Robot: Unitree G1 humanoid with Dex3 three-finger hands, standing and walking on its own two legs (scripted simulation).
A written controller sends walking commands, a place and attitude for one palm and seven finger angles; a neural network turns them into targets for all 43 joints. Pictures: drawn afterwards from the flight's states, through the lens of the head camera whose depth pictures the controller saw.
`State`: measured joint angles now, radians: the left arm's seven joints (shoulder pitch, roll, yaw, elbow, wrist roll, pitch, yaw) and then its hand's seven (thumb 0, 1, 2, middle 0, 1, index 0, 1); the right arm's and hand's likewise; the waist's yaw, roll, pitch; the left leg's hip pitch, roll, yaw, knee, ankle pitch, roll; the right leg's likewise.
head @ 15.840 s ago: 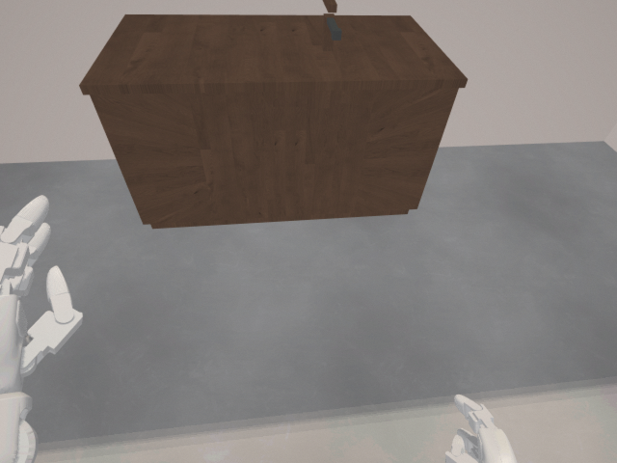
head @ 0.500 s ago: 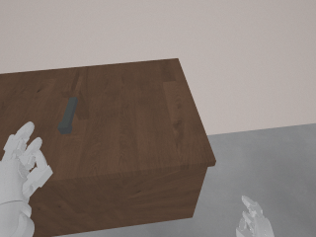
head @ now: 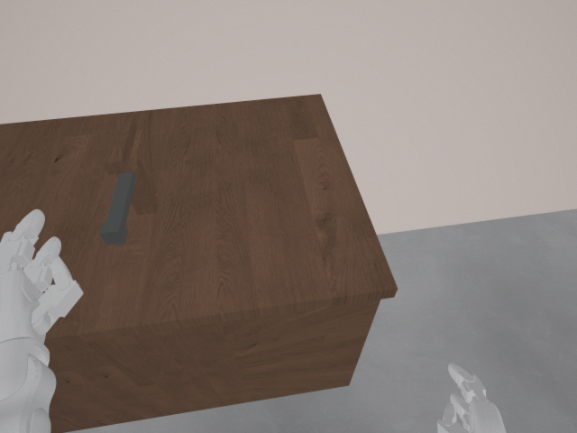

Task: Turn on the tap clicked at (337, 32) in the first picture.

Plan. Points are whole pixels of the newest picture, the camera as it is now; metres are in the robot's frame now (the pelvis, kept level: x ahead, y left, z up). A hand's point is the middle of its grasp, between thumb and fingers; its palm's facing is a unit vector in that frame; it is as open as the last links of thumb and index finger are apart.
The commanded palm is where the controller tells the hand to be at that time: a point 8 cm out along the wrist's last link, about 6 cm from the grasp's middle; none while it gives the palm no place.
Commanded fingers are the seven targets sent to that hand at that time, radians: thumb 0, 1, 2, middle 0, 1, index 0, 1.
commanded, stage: reach beside the lever's end, fingers flat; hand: left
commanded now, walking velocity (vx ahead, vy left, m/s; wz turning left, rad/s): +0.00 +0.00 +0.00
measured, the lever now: (114, 232) +0.37 +0.31 +0.06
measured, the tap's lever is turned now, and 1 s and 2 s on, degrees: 0 0 4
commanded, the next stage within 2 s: push the lever round in 1.36 s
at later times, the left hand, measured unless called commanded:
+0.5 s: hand (81, 263) +0.29 +0.31 +0.09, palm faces +0.48 -0.87 -0.11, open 7.7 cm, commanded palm +0.26 +0.35 +0.08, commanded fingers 0.00 0.90 0.90 -0.16 -0.18 -0.16 -0.18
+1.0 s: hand (83, 247) +0.33 +0.34 +0.07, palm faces +0.50 -0.86 -0.12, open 7.8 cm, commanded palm +0.29 +0.37 +0.06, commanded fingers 0.00 0.90 0.90 -0.15 -0.15 -0.15 -0.15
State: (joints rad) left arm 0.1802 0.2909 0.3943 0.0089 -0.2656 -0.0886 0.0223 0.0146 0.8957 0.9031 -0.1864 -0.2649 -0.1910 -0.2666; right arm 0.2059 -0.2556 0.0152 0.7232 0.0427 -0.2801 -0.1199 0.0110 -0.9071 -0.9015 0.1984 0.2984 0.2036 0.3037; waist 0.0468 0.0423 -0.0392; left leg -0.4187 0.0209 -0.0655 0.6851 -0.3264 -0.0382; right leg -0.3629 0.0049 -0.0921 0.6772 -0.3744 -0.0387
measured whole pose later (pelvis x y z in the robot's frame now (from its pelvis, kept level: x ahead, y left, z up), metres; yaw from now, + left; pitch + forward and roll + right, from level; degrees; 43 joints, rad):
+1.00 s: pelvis -0.01 +0.01 -0.01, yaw -1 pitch +9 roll -1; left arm -0.20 0.42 0.53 0.55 -0.19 -0.25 -0.02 0.01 0.90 0.90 -0.15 -0.15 -0.15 -0.15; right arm 0.27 -0.27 0.00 0.72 0.02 -0.11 -0.10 0.01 -0.91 -0.90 0.20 0.30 0.20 0.30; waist -0.02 0.02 -0.06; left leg -0.60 0.03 -0.05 0.80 -0.36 -0.03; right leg -0.54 0.02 -0.08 0.76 -0.39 -0.03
